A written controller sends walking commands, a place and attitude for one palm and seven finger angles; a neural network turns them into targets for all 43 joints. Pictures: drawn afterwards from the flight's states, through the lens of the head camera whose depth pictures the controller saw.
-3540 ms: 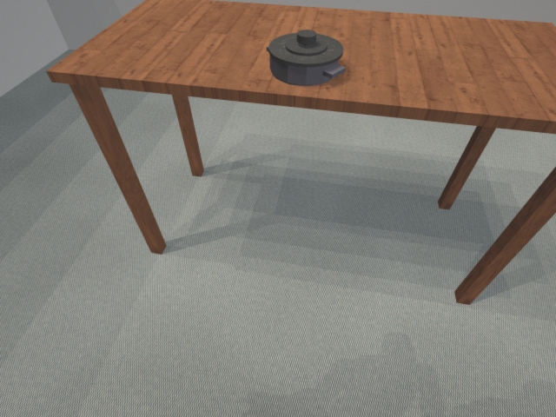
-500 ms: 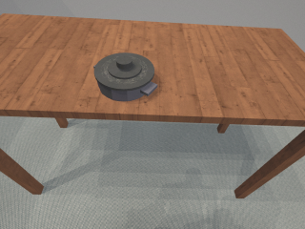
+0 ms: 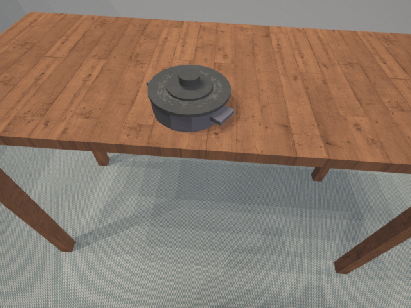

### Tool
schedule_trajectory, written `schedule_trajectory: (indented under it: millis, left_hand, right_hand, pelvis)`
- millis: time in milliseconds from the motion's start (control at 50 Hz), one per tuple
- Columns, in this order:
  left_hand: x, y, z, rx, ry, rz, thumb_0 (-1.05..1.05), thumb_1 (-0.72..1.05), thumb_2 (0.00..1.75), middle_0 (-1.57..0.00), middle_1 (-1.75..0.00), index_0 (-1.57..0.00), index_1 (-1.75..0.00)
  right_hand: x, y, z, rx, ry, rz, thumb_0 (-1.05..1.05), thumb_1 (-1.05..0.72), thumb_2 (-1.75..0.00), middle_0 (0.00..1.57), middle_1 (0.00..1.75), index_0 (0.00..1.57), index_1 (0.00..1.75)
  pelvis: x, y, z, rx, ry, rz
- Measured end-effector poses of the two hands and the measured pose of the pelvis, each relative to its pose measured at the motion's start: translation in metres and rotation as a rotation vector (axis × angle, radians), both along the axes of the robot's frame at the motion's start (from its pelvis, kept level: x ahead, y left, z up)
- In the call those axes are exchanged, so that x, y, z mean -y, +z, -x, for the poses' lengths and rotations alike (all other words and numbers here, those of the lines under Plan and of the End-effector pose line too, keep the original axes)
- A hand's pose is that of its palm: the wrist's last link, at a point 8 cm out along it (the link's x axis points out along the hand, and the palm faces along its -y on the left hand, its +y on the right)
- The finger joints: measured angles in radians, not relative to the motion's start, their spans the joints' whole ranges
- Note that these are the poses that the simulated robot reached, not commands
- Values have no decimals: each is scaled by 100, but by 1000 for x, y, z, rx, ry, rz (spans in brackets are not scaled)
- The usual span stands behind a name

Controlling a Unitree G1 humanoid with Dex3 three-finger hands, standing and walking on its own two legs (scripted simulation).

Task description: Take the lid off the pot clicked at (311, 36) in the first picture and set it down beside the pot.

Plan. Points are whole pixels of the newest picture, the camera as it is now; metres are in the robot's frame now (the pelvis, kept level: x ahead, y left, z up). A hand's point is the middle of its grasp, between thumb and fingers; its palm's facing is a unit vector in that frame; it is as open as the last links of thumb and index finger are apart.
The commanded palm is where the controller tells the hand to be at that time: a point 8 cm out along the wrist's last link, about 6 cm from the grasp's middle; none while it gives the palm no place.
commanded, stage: look again from close up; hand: left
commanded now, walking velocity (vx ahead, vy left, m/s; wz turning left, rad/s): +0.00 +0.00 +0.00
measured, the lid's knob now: (189, 77) +0.53 +0.08 +0.17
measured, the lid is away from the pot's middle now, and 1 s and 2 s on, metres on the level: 0.00 0.00 0.00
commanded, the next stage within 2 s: lift the closed hand beside the body in 1.60 s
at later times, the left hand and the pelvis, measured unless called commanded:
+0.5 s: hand out of the picture +0.07 +0.24 -0.17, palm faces -0.04 -0.97 -0.23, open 7.4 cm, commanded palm none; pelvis +0.01 +0.06 +0.00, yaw -3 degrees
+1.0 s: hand out of the picture +0.03 +0.20 -0.17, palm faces -0.03 -0.98 -0.19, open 7.4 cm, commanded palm none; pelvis +0.00 +0.03 +0.01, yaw -3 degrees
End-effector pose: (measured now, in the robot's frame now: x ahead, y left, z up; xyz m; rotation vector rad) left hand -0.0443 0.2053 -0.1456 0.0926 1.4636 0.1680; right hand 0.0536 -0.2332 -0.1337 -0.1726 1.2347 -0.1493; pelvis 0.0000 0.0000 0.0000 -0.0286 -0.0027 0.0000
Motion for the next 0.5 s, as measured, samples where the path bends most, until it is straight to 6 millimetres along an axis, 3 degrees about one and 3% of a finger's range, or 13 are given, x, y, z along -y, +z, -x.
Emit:
schedule_trajectory:
  millis: [100, 240, 360, 500]
  left_hand:
    - [-38, -4, -29, 53, -22, -36, 0, 91, 90, -21, -30, -20, -30]
    - [-75, 6, -75, 171, -61, -90, 0, 91, 90, -20, -30, -20, -30]
    - [-89, 8, -98, 194, -109, -86, 0, 91, 90, -20, -30, -19, -30]
    - [-88, 4, -112, 187, -141, -63, 0, 91, 90, -20, -30, -19, -30]
  right_hand:
    - [-35, 2, -34, 101, 36, -16, 1, -91, -90, 20, 30, 19, 30]
    - [-63, -1, -40, 117, 20, -46, 0, -91, -90, 20, 30, 20, 30]
    - [-64, 4, -24, 84, -14, -13, 0, -91, -90, 20, 30, 20, 30]
    - [-55, 5, 20, -32, -57, 33, 0, -91, -90, 20, 30, 20, 30]
  pelvis:
    - [-23, -4, -6, 2, -16, -1]
    - [-43, -3, -10, 0, -31, -5]
    - [-54, 0, -12, -10, -46, -11]
    - [-58, 1, -10, -10, -54, -24]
